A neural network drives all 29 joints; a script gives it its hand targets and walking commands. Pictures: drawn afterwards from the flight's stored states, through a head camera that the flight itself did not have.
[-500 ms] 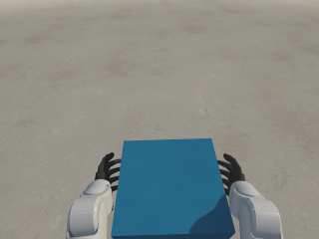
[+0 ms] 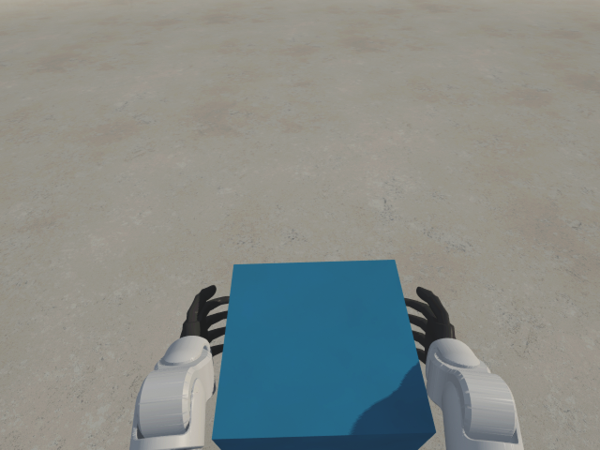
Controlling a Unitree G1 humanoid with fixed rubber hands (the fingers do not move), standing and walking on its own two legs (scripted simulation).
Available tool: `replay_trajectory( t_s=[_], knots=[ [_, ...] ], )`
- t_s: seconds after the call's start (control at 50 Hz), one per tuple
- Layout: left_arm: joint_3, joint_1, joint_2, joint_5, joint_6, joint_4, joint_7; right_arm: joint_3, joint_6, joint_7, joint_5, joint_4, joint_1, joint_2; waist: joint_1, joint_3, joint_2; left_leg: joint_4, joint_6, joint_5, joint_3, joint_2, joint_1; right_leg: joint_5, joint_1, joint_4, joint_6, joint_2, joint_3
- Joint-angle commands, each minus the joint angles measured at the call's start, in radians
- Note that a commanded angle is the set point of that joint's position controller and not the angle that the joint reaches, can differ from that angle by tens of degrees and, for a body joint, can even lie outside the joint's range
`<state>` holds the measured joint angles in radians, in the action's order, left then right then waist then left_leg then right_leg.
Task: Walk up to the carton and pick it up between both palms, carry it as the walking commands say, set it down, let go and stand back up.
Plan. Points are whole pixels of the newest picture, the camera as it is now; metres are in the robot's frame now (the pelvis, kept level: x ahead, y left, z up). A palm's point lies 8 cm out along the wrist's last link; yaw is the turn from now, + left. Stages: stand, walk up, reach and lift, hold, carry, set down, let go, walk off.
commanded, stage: carry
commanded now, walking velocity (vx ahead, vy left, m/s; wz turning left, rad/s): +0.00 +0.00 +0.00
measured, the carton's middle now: (317, 374) +0.26 +0.00 -0.01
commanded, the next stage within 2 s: none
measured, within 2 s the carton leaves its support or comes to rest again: neither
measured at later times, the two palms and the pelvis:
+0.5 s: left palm (243, 346) +0.25 +0.09 +0.09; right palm (509, 390) +0.20 -0.20 +0.08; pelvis -0.01 -0.02 -0.01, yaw -9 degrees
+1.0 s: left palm (332, 361) +0.23 -0.01 +0.08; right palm out of the picture +0.12 -0.29 +0.09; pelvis -0.05 -0.07 +0.00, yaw -22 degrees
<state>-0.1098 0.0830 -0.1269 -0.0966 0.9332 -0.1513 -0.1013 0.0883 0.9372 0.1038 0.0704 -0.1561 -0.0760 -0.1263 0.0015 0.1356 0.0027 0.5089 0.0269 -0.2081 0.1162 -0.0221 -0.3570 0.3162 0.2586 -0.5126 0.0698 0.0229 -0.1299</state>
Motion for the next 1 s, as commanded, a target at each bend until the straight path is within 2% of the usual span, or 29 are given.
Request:
replay_trajectory(
  t_s=[0.0, 0.18, 0.2, 0.22, 0.24, 0.28, 0.32, 0.36, 0.38, 0.4, 0.46, 0.48, 0.5, 0.52, 0.54, 0.56, 0.58, 0.6, 0.64, 0.76, 0.8, 0.82, 0.84, 0.86, 0.88, 0.9, 0.92, 0.96, 0.98],
  knots=[
    [0.460, 0.349, -0.563, 0.154, -0.033, -0.087, 0.091, -0.442, -0.035, -0.080, -0.138, -0.075, -0.361, -0.524, -0.002, 0.166, 0.003, -0.037, 0.010, 0.174, -0.116, -0.116, 0.124, -0.284, -0.026, 0.088, -0.035, -0.169, 0.140],
    [0.433, 0.355, -0.544, 0.136, -0.082, -0.042, 0.096, -0.422, -0.087, -0.086, -0.122, -0.034, -0.367, -0.512, -0.003, 0.166, 0.002, -0.032, 0.011, 0.192, -0.115, -0.120, 0.132, -0.301, -0.036, 0.081, -0.036, -0.171, 0.139],
    [0.449, 0.354, -0.563, 0.149, -0.086, -0.067, 0.094, -0.432, -0.092, -0.085, -0.136, -0.063, -0.369, -0.529, -0.001, 0.166, 0.016, -0.027, 0.002, 0.202, -0.109, -0.138, 0.136, -0.309, -0.030, 0.073, -0.039, -0.164, 0.138],
    [0.543, 0.364, -0.652, 0.222, -0.068, -0.237, 0.089, -0.521, -0.076, -0.079, -0.207, -0.232, -0.374, -0.620, 0.000, 0.168, 0.019, -0.017, -0.003, 0.214, -0.105, -0.155, 0.137, -0.310, -0.024, 0.056, -0.040, -0.155, 0.133],
    [0.683, 0.343, -0.775, 0.326, -0.012, -0.491, 0.073, -0.656, -0.022, -0.060, -0.308, -0.486, -0.351, -0.742, 0.000, 0.176, 0.014, 0.008, 0.000, 0.239, -0.105, -0.172, 0.139, -0.325, -0.010, 0.023, -0.040, -0.148, 0.132],
    [0.671, 0.185, -0.709, 0.289, 0.105, -0.414, 0.051, -0.608, 0.095, -0.038, -0.251, -0.399, -0.177, -0.655, 0.007, 0.228, -0.019, 0.038, 0.024, 0.350, -0.148, -0.239, 0.210, -0.350, 0.050, -0.071, -0.051, -0.128, 0.131],
    [0.685, 0.177, -0.654, 0.289, 0.170, -0.428, 0.055, -0.593, 0.158, -0.033, -0.236, -0.391, -0.128, -0.601, 0.014, 0.217, -0.094, 0.007, 0.077, 0.431, -0.230, -0.329, 0.269, -0.168, 0.178, -0.158, -0.074, -0.088, 0.120],
    [0.708, 0.230, -0.655, 0.305, 0.208, -0.470, 0.064, -0.611, 0.193, -0.038, -0.244, -0.429, -0.164, -0.606, 0.015, 0.160, -0.206, -0.072, 0.149, 0.401, -0.316, -0.445, 0.258, 0.199, 0.292, -0.252, -0.081, -0.045, 0.084],
    [0.706, 0.251, -0.657, 0.307, 0.219, -0.485, 0.068, -0.619, 0.205, -0.039, -0.251, -0.453, -0.186, -0.618, 0.015, 0.140, -0.194, -0.102, 0.151, 0.342, -0.320, -0.473, 0.215, 0.218, 0.285, -0.275, -0.079, -0.071, 0.092],
    [0.703, 0.260, -0.668, 0.310, 0.228, -0.491, 0.071, -0.627, 0.214, -0.041, -0.258, -0.475, -0.216, -0.630, 0.009, 0.123, -0.170, -0.114, 0.124, 0.263, -0.289, -0.468, 0.152, 0.181, 0.245, -0.254, -0.075, -0.092, 0.106],
    [0.672, 0.245, -0.697, 0.304, 0.245, -0.465, 0.072, -0.645, 0.237, -0.047, -0.282, -0.506, -0.247, -0.659, -0.007, 0.103, -0.113, -0.035, 0.007, 0.125, -0.095, -0.361, -0.015, 0.031, 0.060, -0.078, -0.059, -0.038, 0.057],
    [0.664, 0.234, -0.700, 0.298, 0.250, -0.449, 0.071, -0.650, 0.244, -0.048, -0.283, -0.501, -0.237, -0.657, -0.008, 0.107, -0.070, 0.025, -0.028, 0.050, -0.060, -0.321, -0.063, -0.011, -0.001, -0.027, -0.047, -0.041, 0.082],
    [0.655, 0.225, -0.699, 0.291, 0.253, -0.429, 0.070, -0.654, 0.250, -0.051, -0.283, -0.502, -0.249, -0.655, -0.023, 0.088, 0.078, 0.144, -0.074, -0.117, -0.003, -0.239, -0.177, -0.003, -0.062, 0.113, -0.009, -0.140, 0.244],
    [0.650, 0.210, -0.705, 0.278, 0.252, -0.410, 0.067, -0.660, 0.254, -0.056, -0.290, -0.518, -0.283, -0.653, -0.036, 0.077, 0.288, 0.371, -0.127, -0.317, 0.084, -0.108, -0.296, -0.189, -0.101, 0.214, 0.070, -0.280, 0.465],
    [0.657, 0.206, -0.724, 0.276, 0.256, -0.425, 0.066, -0.667, 0.257, -0.066, -0.306, -0.513, -0.290, -0.665, -0.033, 0.068, 0.233, 0.572, -0.128, -0.420, 0.004, -0.106, -0.305, -0.365, -0.070, 0.196, 0.132, -0.329, 0.475],
    [0.657, 0.229, -0.732, 0.276, 0.255, -0.443, 0.068, -0.672, 0.257, -0.076, -0.321, -0.500, -0.286, -0.691, -0.025, 0.079, 0.131, 0.665, -0.117, -0.407, -0.043, -0.103, -0.296, -0.407, -0.062, 0.168, 0.157, -0.318, 0.432],
    [0.663, 0.251, -0.737, 0.278, 0.253, -0.456, 0.069, -0.677, 0.255, -0.083, -0.328, -0.488, -0.283, -0.708, -0.018, 0.088, 0.067, 0.712, -0.109, -0.365, -0.063, -0.099, -0.294, -0.413, -0.053, 0.153, 0.159, -0.297, 0.384],
    [0.668, 0.264, -0.748, 0.277, 0.251, -0.463, 0.070, -0.679, 0.254, -0.089, -0.330, -0.471, -0.273, -0.726, -0.013, 0.102, 0.040, 0.709, -0.107, -0.311, -0.069, -0.103, -0.291, -0.432, -0.067, 0.133, 0.149, -0.265, 0.349],
    [0.675, 0.274, -0.768, 0.283, 0.246, -0.476, 0.073, -0.678, 0.247, -0.093, -0.329, -0.469, -0.273, -0.750, -0.011, 0.130, 0.048, 0.639, -0.113, -0.255, -0.051, -0.093, -0.271, -0.481, -0.094, 0.103, 0.125, -0.223, 0.310],
    [0.695, 0.241, -0.763, 0.293, 0.251, -0.482, 0.077, -0.652, 0.239, -0.084, -0.310, -0.474, -0.234, -0.743, -0.013, 0.179, 0.113, 0.295, -0.092, -0.273, -0.038, -0.046, -0.110, -0.542, -0.085, 0.087, 0.119, -0.211, 0.391],
    [0.711, 0.252, -0.763, 0.302, 0.251, -0.494, 0.077, -0.641, 0.237, -0.084, -0.305, -0.470, -0.215, -0.740, 0.000, 0.201, 0.101, 0.062, -0.077, -0.175, 0.004, -0.041, 0.068, -0.507, -0.012, 0.055, 0.066, -0.156, 0.342],
    [0.715, 0.253, -0.760, 0.304, 0.252, -0.490, 0.076, -0.636, 0.236, -0.085, -0.301, -0.465, -0.210, -0.737, 0.014, 0.209, 0.074, -0.108, -0.053, -0.038, -0.019, -0.107, 0.249, -0.415, 0.114, -0.006, 0.004, -0.115, 0.283],
    [0.716, 0.261, -0.751, 0.298, 0.255, -0.480, 0.075, -0.632, 0.237, -0.086, -0.300, -0.452, -0.217, -0.725, 0.014, 0.162, -0.131, -0.201, 0.007, 0.074, -0.248, -0.349, 0.372, -0.100, 0.324, -0.169, -0.046, -0.035, 0.205],
    [0.744, 0.328, -0.747, 0.312, 0.255, -0.539, 0.079, -0.609, 0.230, -0.087, -0.295, -0.433, -0.188, -0.727, 0.025, 0.141, -0.413, -0.181, 0.192, 0.431, -0.501, -0.656, 0.361, 0.275, 0.520, -0.477, -0.101, 0.028, 0.082],
    [0.733, 0.337, -0.740, 0.307, 0.255, -0.534, 0.079, -0.622, 0.230, -0.087, -0.301, -0.464, -0.217, -0.729, 0.007, 0.113, -0.236, -0.136, 0.203, 0.584, -0.429, -0.625, 0.308, 0.250, 0.493, -0.664, -0.100, -0.055, 0.163],
    [0.727, 0.325, -0.753, 0.306, 0.258, -0.503, 0.083, -0.628, 0.229, -0.091, -0.290, -0.462, -0.234, -0.729, 0.001, 0.103, -0.138, -0.126, 0.154, 0.549, -0.335, -0.570, 0.242, 0.199, 0.445, -0.738, -0.109, -0.077, 0.190],
    [0.725, 0.330, -0.779, 0.308, 0.251, -0.490, 0.086, -0.638, 0.222, -0.097, -0.294, -0.473, -0.260, -0.738, -0.006, 0.086, -0.094, -0.129, 0.106, 0.501, -0.225, -0.509, 0.217, 0.132, 0.431, -0.761, -0.121, -0.088, 0.174],
    [0.728, 0.315, -0.792, 0.305, 0.244, -0.475, 0.087, -0.635, 0.214, -0.100, -0.298, -0.483, -0.269, -0.741, -0.015, 0.061, -0.170, -0.116, 0.035, 0.488, -0.064, -0.393, 0.224, 0.063, 0.401, -0.665, -0.138, -0.088, 0.103],
    [0.730, 0.311, -0.790, 0.307, 0.242, -0.472, 0.083, -0.627, 0.214, -0.099, -0.298, -0.489, -0.267, -0.728, -0.012, 0.053, -0.205, -0.110, 0.022, 0.508, -0.023, -0.369, 0.232, 0.065, 0.383, -0.600, -0.144, -0.072, 0.065]
  ],
)
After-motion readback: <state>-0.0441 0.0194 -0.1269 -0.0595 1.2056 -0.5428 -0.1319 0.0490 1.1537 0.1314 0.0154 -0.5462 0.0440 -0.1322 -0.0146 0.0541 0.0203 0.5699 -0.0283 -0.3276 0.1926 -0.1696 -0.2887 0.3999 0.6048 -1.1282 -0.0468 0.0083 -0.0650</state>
